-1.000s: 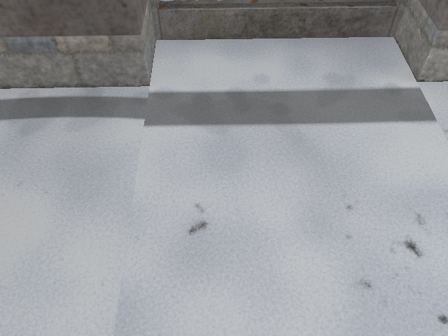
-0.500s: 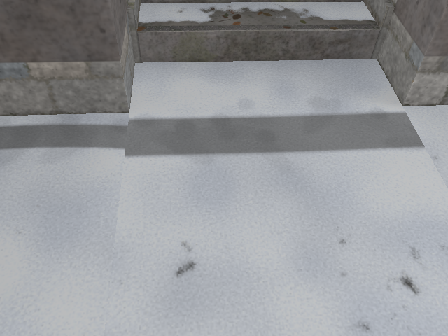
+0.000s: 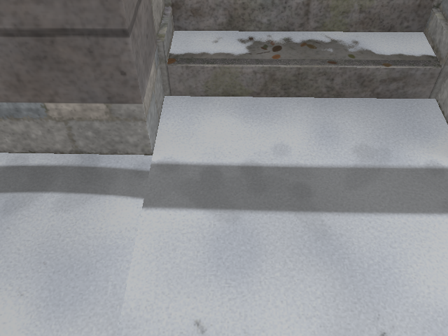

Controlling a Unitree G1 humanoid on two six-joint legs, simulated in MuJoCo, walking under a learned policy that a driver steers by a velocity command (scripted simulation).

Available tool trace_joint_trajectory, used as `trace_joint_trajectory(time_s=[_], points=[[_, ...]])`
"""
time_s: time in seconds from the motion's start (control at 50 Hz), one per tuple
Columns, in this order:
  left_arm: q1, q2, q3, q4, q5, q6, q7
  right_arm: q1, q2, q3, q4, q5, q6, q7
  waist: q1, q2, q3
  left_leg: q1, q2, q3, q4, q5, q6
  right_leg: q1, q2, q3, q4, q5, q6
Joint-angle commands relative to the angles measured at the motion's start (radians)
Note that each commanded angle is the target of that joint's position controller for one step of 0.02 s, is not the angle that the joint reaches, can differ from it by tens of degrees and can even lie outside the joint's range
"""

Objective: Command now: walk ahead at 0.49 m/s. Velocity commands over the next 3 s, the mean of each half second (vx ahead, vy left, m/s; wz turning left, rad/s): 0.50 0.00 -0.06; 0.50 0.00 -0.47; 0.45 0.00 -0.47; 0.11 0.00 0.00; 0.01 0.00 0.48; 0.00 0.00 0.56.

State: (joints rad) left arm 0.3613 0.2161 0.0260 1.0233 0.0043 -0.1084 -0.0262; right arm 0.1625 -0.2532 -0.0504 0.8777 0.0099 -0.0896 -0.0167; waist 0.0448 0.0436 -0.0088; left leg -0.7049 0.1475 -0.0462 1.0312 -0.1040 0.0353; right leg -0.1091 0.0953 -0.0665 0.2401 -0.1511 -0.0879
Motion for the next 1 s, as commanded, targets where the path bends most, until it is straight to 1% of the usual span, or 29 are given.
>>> trace_joint_trajectory(time_s=[0.02, 0.12, 0.18, 0.22, 0.24, 0.26, 0.28, 0.3, 0.32, 0.34, 0.36, 0.38, 0.42, 0.46, 0.54, 0.62, 0.7, 0.72, 0.78, 0.82, 0.84, 0.86, 0.88, 0.9, 0.92, 0.94, 0.96, 0.98, 1.0], points=[[-0.021, 0.144, 0.022, -0.059, -0.005, -0.008, 0.020, -0.028, -0.029, -0.004, -0.055, -0.004, -0.006, 0.005, -0.027, -0.075, 0.070, -0.015, 0.007, 0.006, -0.193, 0.159, -0.015, -0.062, -0.274, 0.174, -0.143, 0.194, -0.140], [0.081, 0.167, 0.027, -0.027, -0.021, 0.006, 0.026, -0.200, -0.022, 0.008, -0.105, 0.009, -0.015, 0.028, 0.036, -0.083, 0.098, 0.007, -0.045, 0.045, -0.423, 0.208, -0.015, 0.065, -0.292, 0.151, -0.115, 0.163, -0.118], [0.109, 0.172, 0.033, -0.011, -0.021, 0.023, 0.032, -0.254, -0.034, 0.009, -0.141, 0.013, -0.026, 0.051, 0.036, -0.093, 0.109, -0.010, -0.060, 0.042, -0.486, 0.122, 0.013, 0.175, -0.342, 0.164, -0.053, 0.210, -0.108], [0.085, 0.188, 0.039, -0.016, -0.021, 0.033, 0.035, -0.207, -0.060, 0.000, -0.140, 0.013, -0.033, 0.059, -0.006, -0.115, 0.074, 0.092, -0.090, 0.061, -0.518, 0.049, 0.042, 0.203, -0.353, 0.158, 0.018, 0.359, -0.088], [0.060, 0.197, 0.041, -0.023, -0.019, 0.037, 0.035, -0.128, -0.088, -0.014, -0.121, 0.012, -0.036, 0.059, -0.055, -0.131, 0.021, 0.221, -0.125, 0.090, -0.528, 0.030, 0.062, 0.195, -0.336, 0.139, 0.108, 0.534, -0.074], [0.039, 0.180, 0.034, -0.032, -0.012, 0.042, 0.034, 0.045, -0.133, -0.040, -0.067, 0.012, -0.036, 0.053, -0.138, -0.123, -0.078, 0.444, -0.154, 0.108, -0.537, 0.045, 0.092, 0.142, -0.282, 0.099, 0.298, 0.644, -0.048], [0.036, 0.148, 0.017, -0.060, 0.004, 0.039, 0.033, 0.249, -0.215, -0.064, -0.024, 0.000, -0.034, 0.043, -0.206, -0.035, -0.233, 0.774, 0.015, -0.082, -0.514, 0.065, 0.161, -0.072, -0.221, 0.052, 0.614, 0.427, -0.012], [0.173, -0.003, -0.025, -0.060, -0.002, 0.015, 0.018, 0.327, -0.289, -0.079, 0.003, -0.012, -0.027, 0.047, -0.137, 0.246, -0.381, 1.135, 0.252, -0.575, -0.623, -0.108, 0.328, -0.487, -0.027, 0.056, 0.981, -0.256, 0.054], [0.131, 0.095, -0.005, -0.046, -0.028, -0.013, 0.013, 0.316, -0.184, -0.052, -0.001, -0.008, -0.027, 0.047, -0.165, 0.176, -0.383, 1.128, 0.249, -0.694, -0.716, -0.183, 0.310, -0.605, -0.058, 0.205, 1.116, -0.395, 0.035], [0.024, 0.166, 0.015, -0.084, -0.050, -0.028, 0.012, 0.215, -0.141, -0.037, -0.018, -0.002, -0.029, 0.043, -0.147, 0.128, -0.217, 0.986, 0.216, -0.530, -0.729, -0.125, 0.255, -0.669, -0.113, 0.188, 1.133, -0.321, 0.018], [-0.035, 0.169, 0.017, -0.097, -0.052, -0.029, 0.019, 0.118, -0.111, -0.026, -0.040, -0.005, -0.029, 0.042, -0.113, 0.027, -0.139, 0.823, 0.185, -0.383, -0.754, -0.012, 0.226, -0.626, -0.168, 0.164, 1.094, -0.225, 0.019], [-0.061, 0.157, 0.024, -0.099, -0.040, -0.019, 0.027, 0.065, -0.080, -0.017, -0.045, -0.011, -0.031, 0.047, -0.084, -0.018, -0.076, 0.693, 0.147, -0.282, -0.790, 0.062, 0.205, -0.580, -0.199, 0.156, 1.030, -0.169, 0.024], [-0.010, 0.109, 0.027, -0.085, -0.037, 0.016, 0.031, 0.051, -0.047, -0.009, -0.026, -0.021, -0.040, 0.053, -0.035, 0.019, -0.044, 0.574, 0.100, -0.161, -0.854, 0.086, 0.180, -0.479, -0.230, 0.169, 0.958, -0.112, 0.027], [-0.003, 0.082, 0.029, -0.086, -0.040, 0.039, 0.034, 0.080, -0.069, -0.016, 0.002, -0.024, -0.047, 0.047, -0.020, 0.020, -0.006, 0.528, 0.091, -0.077, -0.890, 0.145, 0.183, -0.491, -0.228, 0.176, 0.924, -0.078, 0.034], [-0.115, 0.090, 0.043, -0.133, -0.030, 0.048, 0.033, 0.117, -0.099, -0.026, 0.026, -0.031, -0.043, 0.023, -0.037, 0.004, 0.037, 0.572, 0.091, 0.026, -0.916, 0.193, 0.166, -0.626, -0.211, 0.216, 0.772, 0.101, 0.049], [-0.233, 0.073, 0.039, -0.177, -0.022, 0.041, 0.014, 0.132, -0.114, -0.025, 0.034, -0.024, -0.037, 0.005, -0.070, 0.004, 0.066, 0.602, 0.074, 0.130, -0.932, 0.189, 0.129, -0.611, -0.195, 0.148, 0.560, 0.265, 0.049], [-0.357, 0.052, 0.027, -0.243, -0.022, 0.040, -0.011, 0.208, -0.129, -0.030, 0.065, -0.015, -0.016, -0.005, -0.118, -0.012, 0.107, 0.748, 0.117, 0.178, -0.893, 0.236, 0.120, -0.672, -0.192, 0.090, 0.448, 0.234, 0.032], [-0.388, 0.056, 0.027, -0.266, -0.021, 0.039, -0.018, 0.216, -0.140, -0.033, 0.070, -0.005, -0.007, -0.011, -0.125, -0.016, 0.112, 0.799, 0.139, 0.174, -0.870, 0.243, 0.117, -0.702, -0.192, 0.080, 0.423, 0.188, 0.032], [-0.409, 0.062, 0.031, -0.312, -0.028, 0.037, -0.043, 0.199, -0.164, -0.041, 0.065, -0.002, 0.017, -0.021, -0.103, 0.010, 0.103, 0.860, 0.160, 0.216, -0.767, 0.449, 0.092, -0.657, -0.158, 0.010, 0.379, 0.061, 0.004], [-0.302, 0.101, 0.054, -0.305, -0.031, 0.042, -0.046, 0.170, -0.188, -0.048, 0.045, -0.004, 0.027, -0.022, -0.036, 0.068, 0.019, 0.822, 0.142, 0.258, -0.598, 0.836, 0.072, -0.438, -0.073, -0.067, 0.413, -0.017, -0.041], [-0.167, 0.147, 0.080, -0.277, -0.034, 0.044, -0.043, 0.145, -0.198, -0.050, 0.034, -0.001, 0.033, -0.023, 0.043, 0.068, -0.055, 0.771, 0.118, 0.275, -0.417, 0.914, 0.052, -0.249, -0.030, -0.079, 0.375, -0.004, -0.075], [-0.001, 0.222, 0.118, -0.238, -0.032, 0.049, -0.026, 0.134, -0.196, -0.046, 0.018, 0.002, 0.029, -0.024, 0.126, 0.025, -0.141, 0.596, 0.073, 0.280, -0.160, 0.747, 0.011, 0.039, -0.042, 0.007, 0.309, 0.043, -0.124], [0.069, 0.339, 0.144, -0.226, -0.030, 0.054, -0.002, 0.209, -0.074, -0.011, -0.024, -0.030, 0.003, -0.010, 0.065, -0.238, -0.242, 0.175, -0.071, 0.255, 0.230, -0.093, -0.047, 0.405, -0.311, 0.475, 0.295, 0.027, -0.260], [0.072, 0.324, 0.128, -0.253, -0.018, 0.043, -0.001, 0.201, -0.068, 0.004, -0.054, -0.004, -0.049, 0.009, 0.047, -0.235, -0.396, -0.034, -0.199, 0.011, 0.429, -0.506, -0.047, 0.558, -0.461, 0.932, 0.102, -0.068, -0.386], [0.078, 0.259, 0.113, -0.247, -0.004, 0.035, -0.006, 0.073, -0.137, -0.015, -0.086, 0.027, -0.075, 0.025, 0.094, -0.164, -0.316, -0.121, -0.146, -0.066, 0.453, -0.412, -0.019, 0.507, -0.417, 0.804, 0.064, -0.022, -0.322], [0.004, 0.213, 0.101, -0.254, -0.015, 0.029, -0.007, 0.037, -0.136, -0.013, -0.102, 0.029, -0.083, 0.026, 0.054, -0.112, -0.189, -0.129, -0.098, -0.049, 0.372, -0.312, -0.001, 0.350, -0.375, 0.633, 0.067, 0.055, -0.277], [-0.090, 0.170, 0.086, -0.278, -0.026, 0.030, -0.008, 0.027, -0.130, -0.019, -0.091, 0.012, -0.079, 0.014, -0.003, -0.016, -0.107, -0.063, -0.050, -0.039, 0.272, -0.256, -0.006, 0.173, -0.325, 0.514, 0.055, 0.121, -0.233], [-0.144, 0.141, 0.076, -0.299, -0.021, 0.030, -0.006, 0.042, -0.139, -0.029, -0.090, -0.002, -0.065, 0.007, -0.042, -0.021, -0.070, 0.016, -0.025, -0.036, 0.203, -0.225, -0.016, 0.048, -0.290, 0.446, 0.029, 0.180, -0.216], [-0.160, 0.134, 0.072, -0.309, -0.015, 0.031, -0.003, 0.060, -0.135, -0.033, -0.095, -0.008, -0.049, 0.007, -0.066, -0.039, -0.058, 0.071, -0.014, -0.038, 0.163, -0.209, -0.028, -0.025, -0.267, 0.421, 0.004, 0.199, -0.213]])
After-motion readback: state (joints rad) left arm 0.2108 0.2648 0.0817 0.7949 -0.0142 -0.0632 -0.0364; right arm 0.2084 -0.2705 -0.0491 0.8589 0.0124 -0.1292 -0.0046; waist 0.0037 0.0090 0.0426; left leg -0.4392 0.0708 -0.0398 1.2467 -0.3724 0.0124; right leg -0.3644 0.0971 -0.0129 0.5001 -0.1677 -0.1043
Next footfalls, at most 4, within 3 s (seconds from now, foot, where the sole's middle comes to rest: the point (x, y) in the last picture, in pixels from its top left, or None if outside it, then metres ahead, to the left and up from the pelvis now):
0.28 left None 0.34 0.16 -0.78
0.86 right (282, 303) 0.63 -0.11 -0.78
1.36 left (258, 214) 0.96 -0.04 -0.78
1.76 right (327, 236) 0.88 -0.28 -0.78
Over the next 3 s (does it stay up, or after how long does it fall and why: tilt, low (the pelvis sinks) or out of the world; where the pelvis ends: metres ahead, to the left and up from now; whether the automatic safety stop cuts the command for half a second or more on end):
stays up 0.88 -0.13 0.00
